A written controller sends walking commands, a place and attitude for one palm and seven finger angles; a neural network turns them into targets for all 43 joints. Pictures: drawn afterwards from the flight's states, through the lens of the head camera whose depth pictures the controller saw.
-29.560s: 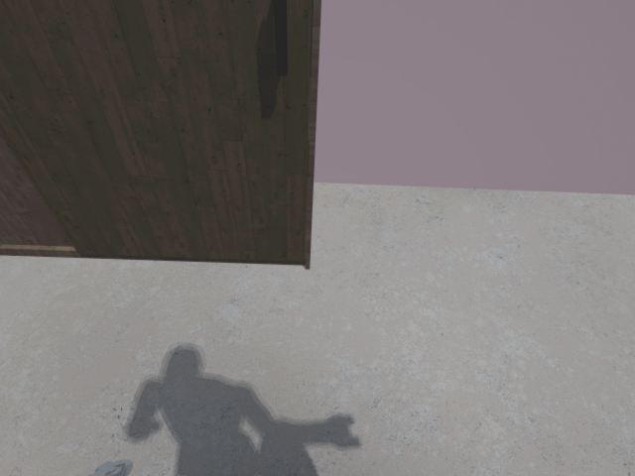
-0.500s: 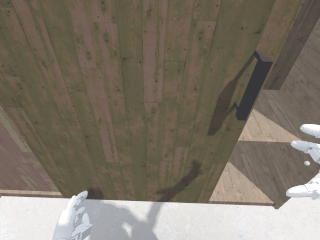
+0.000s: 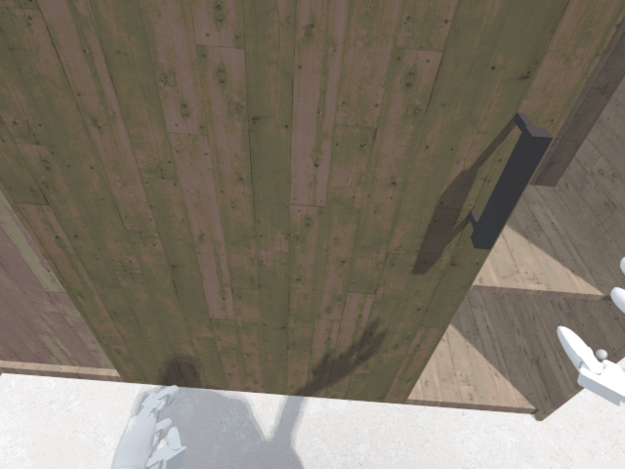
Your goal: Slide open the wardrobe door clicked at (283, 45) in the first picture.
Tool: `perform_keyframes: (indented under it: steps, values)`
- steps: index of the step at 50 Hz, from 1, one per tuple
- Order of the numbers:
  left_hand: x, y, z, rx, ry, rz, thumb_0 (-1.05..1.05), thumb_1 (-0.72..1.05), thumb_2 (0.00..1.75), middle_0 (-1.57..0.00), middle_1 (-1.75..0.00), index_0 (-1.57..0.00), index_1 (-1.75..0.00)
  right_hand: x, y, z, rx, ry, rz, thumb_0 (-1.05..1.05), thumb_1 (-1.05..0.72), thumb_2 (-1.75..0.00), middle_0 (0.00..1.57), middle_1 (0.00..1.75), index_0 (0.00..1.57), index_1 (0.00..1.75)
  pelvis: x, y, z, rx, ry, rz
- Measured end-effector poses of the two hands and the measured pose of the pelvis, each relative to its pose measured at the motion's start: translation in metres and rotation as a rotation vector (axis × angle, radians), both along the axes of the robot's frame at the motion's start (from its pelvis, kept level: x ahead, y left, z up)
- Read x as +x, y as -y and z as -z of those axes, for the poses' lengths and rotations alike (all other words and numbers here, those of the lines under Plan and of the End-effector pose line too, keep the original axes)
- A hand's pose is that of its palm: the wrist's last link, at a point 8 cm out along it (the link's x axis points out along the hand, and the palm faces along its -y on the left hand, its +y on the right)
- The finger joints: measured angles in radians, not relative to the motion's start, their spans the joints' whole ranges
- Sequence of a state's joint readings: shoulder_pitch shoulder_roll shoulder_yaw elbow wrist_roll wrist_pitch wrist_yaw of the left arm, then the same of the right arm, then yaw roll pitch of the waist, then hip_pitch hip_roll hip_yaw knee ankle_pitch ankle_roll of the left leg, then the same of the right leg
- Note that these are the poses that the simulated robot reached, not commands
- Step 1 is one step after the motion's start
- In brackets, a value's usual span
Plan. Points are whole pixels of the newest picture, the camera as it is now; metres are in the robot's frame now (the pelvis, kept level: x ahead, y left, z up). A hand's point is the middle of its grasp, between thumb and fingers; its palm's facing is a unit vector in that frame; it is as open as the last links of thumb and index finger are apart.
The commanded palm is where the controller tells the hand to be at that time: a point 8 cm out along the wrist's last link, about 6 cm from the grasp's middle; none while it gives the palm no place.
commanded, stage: draw the hand back to the body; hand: right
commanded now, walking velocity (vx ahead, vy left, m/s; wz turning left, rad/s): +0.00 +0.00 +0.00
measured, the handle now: (500, 184) +0.47 -0.28 +0.16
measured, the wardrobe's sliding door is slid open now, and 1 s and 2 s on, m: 0.44 0.44 0.44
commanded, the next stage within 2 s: step back with the hand held close in 0.52 s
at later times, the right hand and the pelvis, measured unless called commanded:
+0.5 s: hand (592, 371) +0.18 -0.26 +0.15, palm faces +0.48 +0.80 -0.37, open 7.5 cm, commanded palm +0.13 -0.29 +0.17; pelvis +0.00 +0.01 +0.00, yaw +0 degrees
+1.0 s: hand (615, 385) +0.17 -0.27 +0.15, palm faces +0.35 +0.80 -0.49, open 7.4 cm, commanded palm +0.11 -0.31 +0.17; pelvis -0.03 -0.01 +0.00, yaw +0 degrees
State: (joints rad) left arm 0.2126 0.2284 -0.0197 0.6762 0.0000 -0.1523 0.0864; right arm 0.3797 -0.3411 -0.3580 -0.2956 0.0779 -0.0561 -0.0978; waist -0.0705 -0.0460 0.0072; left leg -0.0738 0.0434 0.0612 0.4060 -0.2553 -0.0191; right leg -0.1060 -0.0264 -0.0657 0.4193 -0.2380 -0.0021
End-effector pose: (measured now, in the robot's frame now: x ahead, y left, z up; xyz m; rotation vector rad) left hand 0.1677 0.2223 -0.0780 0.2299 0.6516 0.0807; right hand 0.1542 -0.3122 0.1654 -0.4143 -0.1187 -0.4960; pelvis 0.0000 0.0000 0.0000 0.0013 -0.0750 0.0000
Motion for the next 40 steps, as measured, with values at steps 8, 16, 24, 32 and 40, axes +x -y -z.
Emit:
perform_keyframes:
  steps: [8, 16, 24, 32, 40]
  values:
    - [0.012, -0.005, -0.006, 0.005, 0.031, 0.001, 0.02, 0.9, 0.9, -0.2, -0.3, -0.2, -0.3, -0.011, -0.016, -0.005, -0.024, -0.004, -0.029, 0.0, -0.62, -0.77, 0.22, 0.46, 0.22, 0.46, 0.005, -0.003, 0.0, 0.001, 0.003, 0.001]
    - [0.02, 0.0, -0.007, -0.013, 0.04, 0.017, 0.02, 0.9, 0.9, -0.2, -0.3, -0.2, -0.3, -0.019, -0.018, -0.008, -0.034, -0.004, -0.007, 0.01, -0.82, -0.87, 0.21, 0.35, 0.21, 0.35, 0.003, -0.008, 0.0, 0.0, 0.009, 0.007]
    - [0.014, 0.0, -0.004, -0.012, 0.023, 0.026, 0.02, 0.9, 0.9, -0.2, -0.3, -0.2, -0.3, -0.018, -0.021, -0.002, -0.005, -0.013, 0.004, 0.01, -0.88, -0.89, 0.21, 0.31, 0.21, 0.31, 0.0, -0.012, -0.001, 0.001, 0.014, 0.008]
    - [0.008, -0.006, -0.003, -0.004, 0.012, 0.007, 0.02, 0.9, 0.9, -0.2, -0.3, -0.2, -0.3, -0.017, -0.022, -0.007, -0.025, 0.0, -0.017, 0.01, -0.89, -0.9, 0.21, 0.31, 0.21, 0.31, 0.0, -0.012, -0.001, 0.002, 0.02, 0.006]
    - [0.0, -0.01, -0.004, 0.015, -0.033, -0.019, 0.02, 0.9, 0.9, -0.2, -0.3, -0.2, -0.3, -0.007, -0.013, -0.011, -0.08, 0.017, -0.039, 0.01, -0.89, -0.9, 0.21, 0.3, 0.21, 0.3, -0.011, -0.005, -0.001, 0.018, -0.04, 0.01]
